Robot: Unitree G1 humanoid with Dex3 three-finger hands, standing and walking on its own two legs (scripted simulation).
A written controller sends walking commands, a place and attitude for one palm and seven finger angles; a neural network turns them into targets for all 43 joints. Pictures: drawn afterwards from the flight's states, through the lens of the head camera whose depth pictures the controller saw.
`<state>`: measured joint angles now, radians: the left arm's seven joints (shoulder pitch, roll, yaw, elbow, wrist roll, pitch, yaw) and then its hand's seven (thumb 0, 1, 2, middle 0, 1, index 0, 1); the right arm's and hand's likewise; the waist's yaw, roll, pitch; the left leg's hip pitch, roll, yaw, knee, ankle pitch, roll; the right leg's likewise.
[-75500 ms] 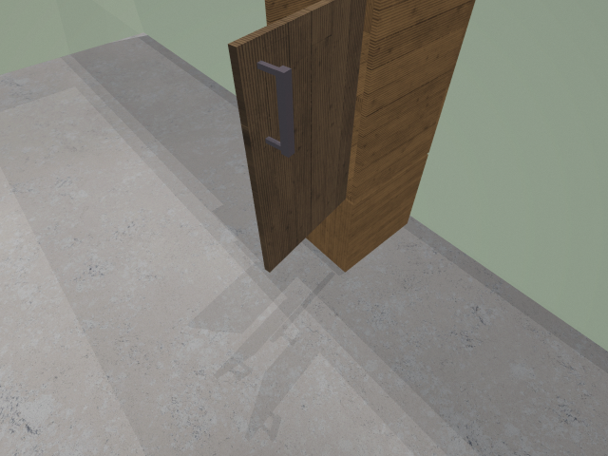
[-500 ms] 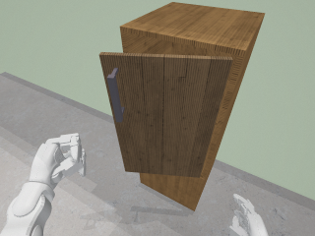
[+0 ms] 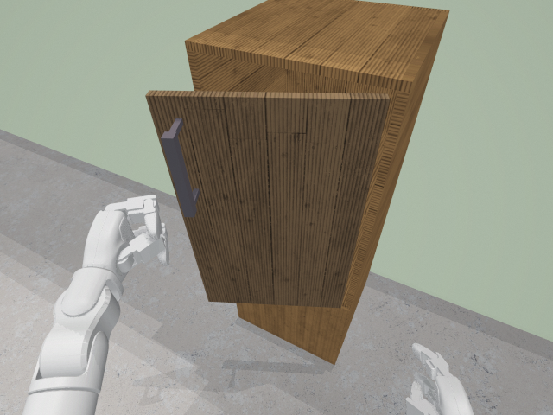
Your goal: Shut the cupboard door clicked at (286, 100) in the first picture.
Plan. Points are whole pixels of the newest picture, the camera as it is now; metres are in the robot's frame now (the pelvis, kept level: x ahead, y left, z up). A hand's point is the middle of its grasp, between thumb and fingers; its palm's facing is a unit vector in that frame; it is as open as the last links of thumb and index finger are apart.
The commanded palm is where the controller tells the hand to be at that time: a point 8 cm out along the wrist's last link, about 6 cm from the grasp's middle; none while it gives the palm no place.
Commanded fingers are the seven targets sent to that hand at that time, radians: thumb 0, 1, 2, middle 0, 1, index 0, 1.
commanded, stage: bring the fist close to the handle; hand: left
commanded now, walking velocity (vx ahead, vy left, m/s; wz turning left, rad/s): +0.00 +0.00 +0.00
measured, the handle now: (184, 170) +0.45 +0.19 +0.14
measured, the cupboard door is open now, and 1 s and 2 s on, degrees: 24 24 5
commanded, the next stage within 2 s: push the door shut along its arc in 0.86 s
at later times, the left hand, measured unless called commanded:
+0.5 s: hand (197, 203) +0.37 +0.15 +0.14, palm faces +0.03 -1.00 -0.03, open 3.1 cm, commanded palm +0.34 +0.20 +0.14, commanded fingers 0.00 0.90 0.90 -1.30 -1.50 -1.30 -1.50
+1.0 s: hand (189, 206) +0.36 +0.16 +0.14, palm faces +0.05 -1.00 -0.03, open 3.1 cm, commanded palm +0.34 +0.20 +0.14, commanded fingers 0.00 0.90 0.90 -1.30 -1.50 -1.30 -1.50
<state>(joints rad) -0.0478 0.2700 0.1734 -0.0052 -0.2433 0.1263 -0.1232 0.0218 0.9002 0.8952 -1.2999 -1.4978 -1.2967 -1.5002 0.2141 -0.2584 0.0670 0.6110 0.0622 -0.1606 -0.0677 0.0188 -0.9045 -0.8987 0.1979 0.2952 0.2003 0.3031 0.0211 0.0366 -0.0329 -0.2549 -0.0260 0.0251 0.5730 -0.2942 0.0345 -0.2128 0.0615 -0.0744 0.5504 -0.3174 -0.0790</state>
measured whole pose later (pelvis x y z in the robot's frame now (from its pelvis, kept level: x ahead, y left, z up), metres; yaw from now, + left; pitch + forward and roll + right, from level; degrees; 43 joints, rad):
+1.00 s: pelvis +0.00 +0.00 +0.00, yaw +0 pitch +0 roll +0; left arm -0.29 0.24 0.13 0.27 -0.20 0.08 -0.05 0.02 0.90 0.90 -1.30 -1.50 -1.30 -1.50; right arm 0.21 -0.26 0.06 0.61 0.06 -0.05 -0.05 0.02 -0.91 -0.90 0.20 0.29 0.20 0.30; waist 0.00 0.03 -0.04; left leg -0.25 -0.03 0.03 0.55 -0.29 0.04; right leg -0.22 0.06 -0.06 0.53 -0.31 -0.08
